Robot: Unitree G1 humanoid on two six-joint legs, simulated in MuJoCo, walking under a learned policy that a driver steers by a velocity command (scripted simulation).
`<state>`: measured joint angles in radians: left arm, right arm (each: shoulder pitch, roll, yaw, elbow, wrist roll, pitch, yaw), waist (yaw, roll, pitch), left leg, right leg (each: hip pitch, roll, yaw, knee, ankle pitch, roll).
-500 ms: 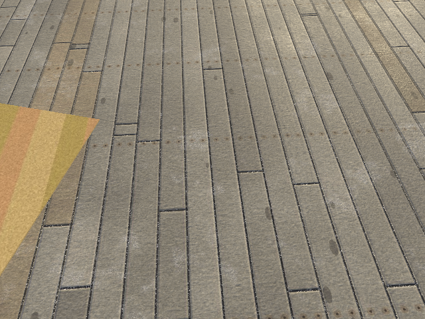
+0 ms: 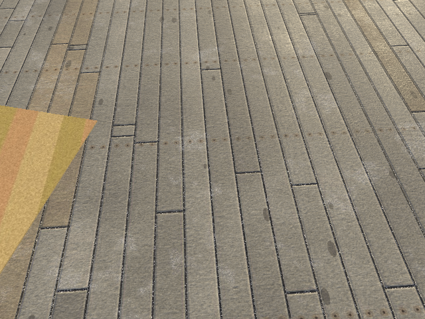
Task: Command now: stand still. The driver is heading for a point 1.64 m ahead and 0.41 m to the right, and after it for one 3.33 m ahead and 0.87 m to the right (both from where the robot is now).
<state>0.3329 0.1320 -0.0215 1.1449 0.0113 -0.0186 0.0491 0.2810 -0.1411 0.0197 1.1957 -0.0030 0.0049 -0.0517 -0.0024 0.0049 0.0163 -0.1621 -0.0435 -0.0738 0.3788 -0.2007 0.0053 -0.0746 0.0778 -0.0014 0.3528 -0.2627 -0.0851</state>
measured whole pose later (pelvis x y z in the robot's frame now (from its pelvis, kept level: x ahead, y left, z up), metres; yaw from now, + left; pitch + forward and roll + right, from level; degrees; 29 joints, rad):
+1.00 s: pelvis +0.25 +0.08 +0.00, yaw +0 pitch +0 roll +1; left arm 0.24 0.20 0.04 0.99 0.03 -0.06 -0.02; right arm 0.39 -0.16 -0.04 1.07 -0.02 -0.09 0.00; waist 0.00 -0.04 0.02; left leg -0.10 -0.08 0.10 0.31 -0.21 0.09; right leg -0.54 -0.08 -0.01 1.09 -0.23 -0.07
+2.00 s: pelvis +0.59 +0.07 +0.00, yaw -5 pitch +1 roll +0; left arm 0.20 0.21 0.08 0.98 0.03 -0.01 -0.03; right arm 0.49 -0.16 -0.04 1.10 -0.03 -0.09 -0.04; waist -0.02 -0.03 0.00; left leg 0.05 -0.01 0.15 0.20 -0.26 0.03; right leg -0.61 -0.04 -0.02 0.92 -0.16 -0.04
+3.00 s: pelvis +0.87 +0.00 +0.00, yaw -38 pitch +1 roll -1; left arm 0.28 0.30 0.07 0.79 0.03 0.01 0.00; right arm 0.21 -0.25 -0.03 0.76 -0.03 -0.02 -0.02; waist 0.01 -0.04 0.01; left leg -0.22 -0.05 -0.04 0.46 -0.25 0.05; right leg -0.35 0.16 0.18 0.85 -0.44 -0.06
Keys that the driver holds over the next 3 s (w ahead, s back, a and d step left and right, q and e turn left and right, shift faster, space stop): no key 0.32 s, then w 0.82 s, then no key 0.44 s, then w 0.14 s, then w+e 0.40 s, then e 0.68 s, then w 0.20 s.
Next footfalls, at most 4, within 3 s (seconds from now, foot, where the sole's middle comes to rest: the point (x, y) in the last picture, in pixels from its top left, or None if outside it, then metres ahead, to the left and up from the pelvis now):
0.76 left None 0.26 0.14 -0.78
1.28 right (228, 299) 0.59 -0.01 -0.78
1.74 left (172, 316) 0.54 0.17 -0.78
2.20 right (245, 237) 0.82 -0.07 -0.78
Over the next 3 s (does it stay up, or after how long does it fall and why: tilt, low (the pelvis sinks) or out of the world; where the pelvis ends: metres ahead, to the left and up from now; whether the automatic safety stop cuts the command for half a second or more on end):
stays up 0.87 0.00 0.00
